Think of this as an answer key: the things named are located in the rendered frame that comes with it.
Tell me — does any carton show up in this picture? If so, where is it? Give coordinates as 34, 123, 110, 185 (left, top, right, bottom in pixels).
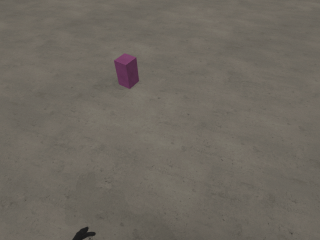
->
114, 53, 139, 89

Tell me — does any left robot hand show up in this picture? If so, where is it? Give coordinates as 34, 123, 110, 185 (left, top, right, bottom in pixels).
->
72, 226, 96, 240

